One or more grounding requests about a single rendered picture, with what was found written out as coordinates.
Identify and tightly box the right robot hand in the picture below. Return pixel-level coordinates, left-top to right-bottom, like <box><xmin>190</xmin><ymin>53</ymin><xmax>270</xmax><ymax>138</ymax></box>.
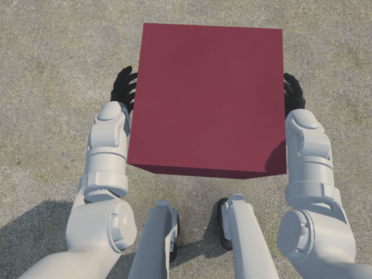
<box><xmin>284</xmin><ymin>73</ymin><xmax>305</xmax><ymax>119</ymax></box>

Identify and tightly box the right robot forearm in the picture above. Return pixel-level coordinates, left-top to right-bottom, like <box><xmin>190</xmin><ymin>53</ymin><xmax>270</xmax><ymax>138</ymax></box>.
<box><xmin>285</xmin><ymin>109</ymin><xmax>356</xmax><ymax>256</ymax></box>

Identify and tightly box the robot right shin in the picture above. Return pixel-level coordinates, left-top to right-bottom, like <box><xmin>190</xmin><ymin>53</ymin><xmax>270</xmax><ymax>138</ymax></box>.
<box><xmin>224</xmin><ymin>194</ymin><xmax>253</xmax><ymax>239</ymax></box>

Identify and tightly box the carton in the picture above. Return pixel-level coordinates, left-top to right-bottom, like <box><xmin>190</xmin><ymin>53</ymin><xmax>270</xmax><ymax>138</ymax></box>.
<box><xmin>127</xmin><ymin>23</ymin><xmax>287</xmax><ymax>180</ymax></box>

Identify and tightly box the robot right upper arm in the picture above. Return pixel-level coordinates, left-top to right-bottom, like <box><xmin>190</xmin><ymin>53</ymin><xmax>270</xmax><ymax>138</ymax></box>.
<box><xmin>276</xmin><ymin>209</ymin><xmax>372</xmax><ymax>279</ymax></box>

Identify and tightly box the robot left upper arm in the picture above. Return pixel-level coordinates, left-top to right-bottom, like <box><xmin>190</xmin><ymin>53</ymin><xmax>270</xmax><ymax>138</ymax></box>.
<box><xmin>17</xmin><ymin>199</ymin><xmax>137</xmax><ymax>279</ymax></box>

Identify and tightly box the robot right thigh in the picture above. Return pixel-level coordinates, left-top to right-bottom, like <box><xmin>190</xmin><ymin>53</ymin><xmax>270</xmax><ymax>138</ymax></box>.
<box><xmin>221</xmin><ymin>200</ymin><xmax>280</xmax><ymax>279</ymax></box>

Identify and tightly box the left robot hand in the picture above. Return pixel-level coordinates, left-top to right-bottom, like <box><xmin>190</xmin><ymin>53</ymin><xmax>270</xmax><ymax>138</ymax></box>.
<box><xmin>110</xmin><ymin>66</ymin><xmax>138</xmax><ymax>115</ymax></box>

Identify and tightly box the left robot forearm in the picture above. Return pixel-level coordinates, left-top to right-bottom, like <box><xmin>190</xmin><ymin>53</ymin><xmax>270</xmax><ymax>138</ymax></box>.
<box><xmin>66</xmin><ymin>101</ymin><xmax>130</xmax><ymax>247</ymax></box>

